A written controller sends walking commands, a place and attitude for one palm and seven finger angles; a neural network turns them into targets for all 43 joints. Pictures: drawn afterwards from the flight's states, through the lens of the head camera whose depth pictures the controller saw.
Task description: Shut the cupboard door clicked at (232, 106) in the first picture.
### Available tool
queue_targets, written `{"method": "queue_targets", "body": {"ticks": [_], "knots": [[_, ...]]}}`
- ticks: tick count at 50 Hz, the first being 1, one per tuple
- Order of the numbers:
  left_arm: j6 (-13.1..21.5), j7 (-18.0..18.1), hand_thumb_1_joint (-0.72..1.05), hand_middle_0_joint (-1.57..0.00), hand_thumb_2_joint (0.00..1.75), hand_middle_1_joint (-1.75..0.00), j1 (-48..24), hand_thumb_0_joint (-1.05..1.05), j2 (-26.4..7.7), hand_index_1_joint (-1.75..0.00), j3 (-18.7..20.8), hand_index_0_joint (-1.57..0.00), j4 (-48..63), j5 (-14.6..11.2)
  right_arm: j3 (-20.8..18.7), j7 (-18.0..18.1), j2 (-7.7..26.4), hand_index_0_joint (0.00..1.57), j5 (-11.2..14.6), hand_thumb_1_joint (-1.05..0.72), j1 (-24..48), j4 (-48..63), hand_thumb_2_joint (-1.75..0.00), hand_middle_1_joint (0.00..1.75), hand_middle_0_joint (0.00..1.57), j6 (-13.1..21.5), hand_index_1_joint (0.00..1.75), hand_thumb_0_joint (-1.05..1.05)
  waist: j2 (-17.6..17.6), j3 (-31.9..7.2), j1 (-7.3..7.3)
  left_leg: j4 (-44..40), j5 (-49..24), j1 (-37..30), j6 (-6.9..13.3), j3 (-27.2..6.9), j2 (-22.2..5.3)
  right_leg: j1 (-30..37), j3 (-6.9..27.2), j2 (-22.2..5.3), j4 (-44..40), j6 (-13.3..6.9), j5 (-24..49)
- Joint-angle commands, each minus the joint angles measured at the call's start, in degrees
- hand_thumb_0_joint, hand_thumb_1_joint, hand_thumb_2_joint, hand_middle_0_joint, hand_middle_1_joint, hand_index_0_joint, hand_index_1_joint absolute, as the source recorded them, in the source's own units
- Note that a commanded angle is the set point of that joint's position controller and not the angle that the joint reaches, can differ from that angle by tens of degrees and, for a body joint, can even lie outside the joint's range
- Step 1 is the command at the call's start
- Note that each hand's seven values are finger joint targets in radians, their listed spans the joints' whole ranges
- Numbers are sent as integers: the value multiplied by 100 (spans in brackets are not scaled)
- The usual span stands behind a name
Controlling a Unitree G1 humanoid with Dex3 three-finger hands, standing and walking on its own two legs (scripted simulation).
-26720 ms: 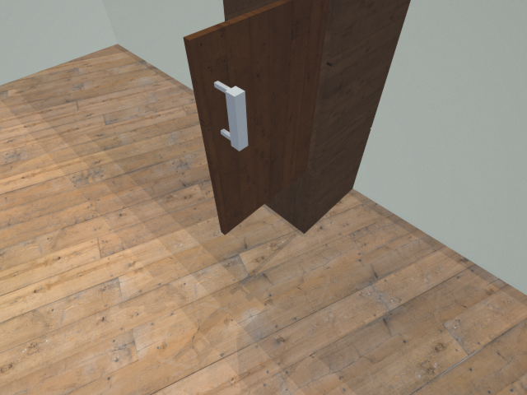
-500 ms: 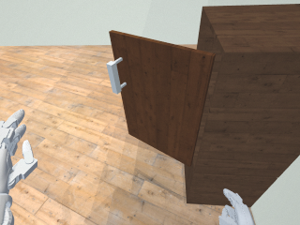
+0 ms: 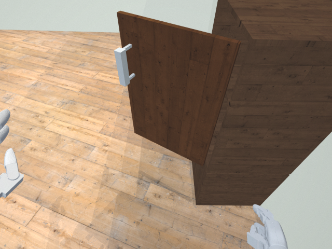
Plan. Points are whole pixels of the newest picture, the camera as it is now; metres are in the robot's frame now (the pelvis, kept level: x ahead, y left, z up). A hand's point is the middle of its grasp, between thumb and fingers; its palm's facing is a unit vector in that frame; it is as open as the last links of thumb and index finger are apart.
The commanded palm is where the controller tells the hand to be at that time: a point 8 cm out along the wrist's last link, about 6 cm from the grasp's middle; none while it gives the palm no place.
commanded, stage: step back with the hand held close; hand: left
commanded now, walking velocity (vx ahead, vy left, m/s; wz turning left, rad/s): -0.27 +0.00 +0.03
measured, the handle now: (126, 64) +0.68 +0.19 +0.09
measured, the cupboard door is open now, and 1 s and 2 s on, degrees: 60 60 60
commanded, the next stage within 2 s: stop stepping back and stand still in 0.68 s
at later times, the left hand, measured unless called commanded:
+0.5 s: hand out of the picture +0.08 +0.29 +0.17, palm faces +0.54 -0.74 -0.39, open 7.4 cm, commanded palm +0.01 +0.32 +0.18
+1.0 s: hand out of the picture -0.01 +0.27 +0.18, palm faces +0.40 -0.81 -0.44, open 7.4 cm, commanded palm -0.04 +0.31 +0.18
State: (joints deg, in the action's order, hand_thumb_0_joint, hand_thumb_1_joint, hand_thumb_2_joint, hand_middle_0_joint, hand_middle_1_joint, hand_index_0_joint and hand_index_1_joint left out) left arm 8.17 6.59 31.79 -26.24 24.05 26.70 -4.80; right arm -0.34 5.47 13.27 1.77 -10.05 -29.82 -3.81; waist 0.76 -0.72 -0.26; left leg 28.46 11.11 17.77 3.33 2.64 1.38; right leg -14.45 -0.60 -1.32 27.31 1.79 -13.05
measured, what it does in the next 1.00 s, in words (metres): walks backwards: right foot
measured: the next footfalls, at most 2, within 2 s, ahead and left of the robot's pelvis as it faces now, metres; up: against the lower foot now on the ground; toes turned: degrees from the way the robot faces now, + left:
right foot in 0.74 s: -0.25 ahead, -0.12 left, +0.00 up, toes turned +0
left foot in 1.10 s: -0.08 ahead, +0.12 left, +0.00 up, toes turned -3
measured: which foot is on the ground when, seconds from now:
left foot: down 0.00-0.94, up 0.96-1.00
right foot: down 0.00-0.46, up 0.48-0.72, down 0.74-1.00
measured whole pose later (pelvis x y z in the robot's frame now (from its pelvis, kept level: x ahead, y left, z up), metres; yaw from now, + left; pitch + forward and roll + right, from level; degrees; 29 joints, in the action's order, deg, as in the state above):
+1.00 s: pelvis -0.19 +0.01 -0.02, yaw -2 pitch -3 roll -3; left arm 13.3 6.5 35.1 -28.3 26.6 30.0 -4.5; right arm -1.2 5.0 13.2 0.8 -16.9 -36.1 2.2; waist 0.1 -6.3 1.9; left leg 41.8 14.0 30.0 -1.0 1.9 -2.7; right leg -2.1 0.1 1.9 31.1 -1.3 -26.9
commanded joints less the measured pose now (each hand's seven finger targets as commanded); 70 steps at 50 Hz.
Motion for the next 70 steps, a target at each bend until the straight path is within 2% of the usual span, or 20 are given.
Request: {"method": "queue_targets", "body": {"ticks": [1, 11, 16, 20, 23, 25, 32, 35, 40, 42, 44, 46, 49, 51, 54, 56, 58, 62, 67, 70], "knots": [[481, 168, 90, -20, 90, -30, -225, 0, -840, -30, 766, -20, 1061, 89, -263, 50, 820, 20, -37, -90, 518, 905, -90, 30, 20, 401, 30, 0, 780, -447, -51, -1396, 1435, 1621, 205, -1077, -946, 1401, 153, 110, 518, -87, 522], [824, 183, 90, -20, 90, -30, -634, 0, -808, -30, 848, -20, 1312, 318, -326, -5, 815, 20, -77, -90, 328, 806, -90, 30, 20, 790, 30, 0, 663, -311, -24, -1080, 3134, 2659, 330, -1187, -962, 1446, 528, 201, 814, -192, -380], [862, 312, 90, -20, 90, -30, -580, 0, -842, -30, 676, -20, 1383, 199, -290, -161, 527, 20, -151, -90, 137, 427, -90, 30, 20, 787, 30, 0, -1011, -236, 99, 1943, 1269, 144, -325, -368, -168, -1722, 2396, -1520, -1396, -1083, -1810], [851, 404, 90, -20, 90, -30, -1044, 0, -895, -30, 641, -20, 1313, 203, -221, -68, 571, 20, -162, -90, 208, 345, -90, 30, 20, 828, 30, 0, -397, -68, 156, 331, 1074, -108, -162, -601, -408, -1753, 1195, -791, -630, -538, -1209], [994, 403, 90, -20, 90, -30, -1021, 0, -833, -30, 877, -20, 1214, 283, -290, 64, 744, 20, -129, -90, 392, 421, -90, 30, 20, 1002, 30, 0, 1464, -231, 9, -1686, 2727, 2063, 497, -2067, -1802, 293, 232, 503, 1984, -32, -413], [1067, 320, 90, -20, 90, -30, -917, 0, -980, -30, 1115, -20, 1269, 287, -365, 14, 682, 20, -188, -90, 354, 384, -90, 30, 20, 1104, 30, 0, 1487, -593, 6, -2139, 3173, 2624, 686, -2305, -2205, 884, 311, 643, 3376, -7, -911], [1106, 146, 90, -20, 90, -30, -407, 0, -617, -30, 643, -20, 1719, 43, -325, -273, 577, 20, -188, -90, 299, 175, -90, 30, 20, 1423, 30, 0, 1271, -932, -23, -1628, 1294, -72, 83, -1267, -1583, -109, -182, 648, 743, -133, -1687], [1160, 133, 90, -20, 90, -30, -572, 0, -742, -30, 664, -20, 1747, 40, -269, -280, 489, 20, -243, -90, 229, -68, -90, 30, 20, 1419, 30, 0, 997, -1184, -29, -762, -796, -1143, -168, -843, -1386, -173, 149, 248, -1178, -152, -435], [1148, 108, 90, -20, 90, -30, -779, 0, -1120, -30, 908, -20, 1663, 8, -388, -94, 418, 20, -47, -90, 204, 76, -90, 30, 20, 1287, 30, 0, -635, -2124, 125, 440, -2866, -2242, -232, 271, -719, -77, 157, -192, -126, 354, 3993], [979, 94, 90, -20, 90, -30, -95, 0, -1291, -30, 1262, -20, 1350, -56, -325, -109, 493, 20, 3, -90, 381, 362, -90, 30, 20, 1165, 30, 0, -234, -1865, 73, 309, -2205, -2207, -120, 93, -758, -435, 136, -124, -89, 385, 2604], [773, 97, 90, -20, 90, -30, 268, 0, -1429, -30, 1475, -20, 1256, -131, -278, -89, 519, 20, -28, -90, 578, 497, -90, 30, 20, 1021, 30, 0, 598, -1128, 31, -179, 51, -1600, -261, -28, -707, -791, 140, -62, -658, -80, -680], [686, 113, 90, -20, 90, -30, 162, 0, -1201, -30, 1173, -20, 1117, -120, -220, -35, 472, 20, -86, -90, 547, 466, -90, 30, 20, 863, 30, 0, 311, 17, 166, 665, 990, -1154, -587, 79, -334, -2008, 748, -450, -1616, -701, -3239], [632, 293, 90, -20, 90, -30, -687, 0, -1333, -30, 1052, -20, 1006, 28, -279, 25, 579, 20, -167, -90, 366, 171, -90, 30, 20, 794, 30, 0, -958, 1106, 230, 3222, 974, -241, -583, -584, -395, -3273, 1890, -1623, -2284, -1415, -4074], [610, 300, 90, -20, 90, -30, -1513, 0, -840, -30, 430, -20, 466, 164, -136, 29, 563, 20, -130, -90, 285, 122, -90, 30, 20, 900, 30, 0, -1109, 1596, 327, 2330, 917, 435, -382, -575, -724, -2435, 906, -1284, -1710, -1035, -2694], [513, 279, 90, -20, 90, -30, -3097, 0, -582, -30, -157, -20, 89, 243, -199, 102, 811, 20, -45, -90, 185, -15, -90, 30, 20, 1101, 30, 0, 418, 1765, 405, -149, 903, 241, -343, -882, -627, -1730, -309, -224, 347, -400, -1894], [649, 330, 90, -20, 90, -30, -3011, 0, -540, -30, -85, -20, 608, 216, -262, 89, 892, 20, -57, -90, 163, 167, -90, 30, 20, 1351, 30, 0, 2140, 948, 200, -2062, 2351, 184, -6, -3145, -1485, -959, 43, 494, 1577, -212, -1620], [792, 294, 90, -20, 90, -30, -1996, 0, -909, -30, 346, -20, 1587, 137, -216, -55, 614, 20, -178, -90, 109, 190, -90, 30, 20, 1504, 30, 0, 2075, -120, 159, -2340, 2719, -474, -476, -3448, -1608, -889, 450, 411, 2232, -247, -1596], [825, 204, 90, -20, 90, -30, 589, 0, -1113, -30, 984, -20, 3020, 16, -270, -387, 475, 20, -250, -90, 204, 412, -90, 30, 20, 1493, 30, 0, 1403, -1527, -47, -2055, 1978, -770, -333, -1776, -1348, 115, -96, 635, 1655, -241, -1181], [497, 296, 90, -20, 90, -30, 1117, 0, -1093, -30, 1153, -20, 1803, -8, -123, -212, 432, 20, -308, -90, 130, 327, -90, 30, 20, 1074, 30, 0, 1499, -706, 122, -1855, 2238, 389, -377, -864, -1060, 1154, -658, 720, -285, -360, -1149], [201, 332, 90, -20, 90, -30, 323, 0, -896, -30, 936, -20, 697, 35, -144, -77, 415, 20, -298, -90, 42, 185, -90, 30, 20, 809, 30, 0, 361, -83, 248, -433, 1979, 1000, -419, -551, -721, 898, 406, -174, -1047, -807, -1561]]}}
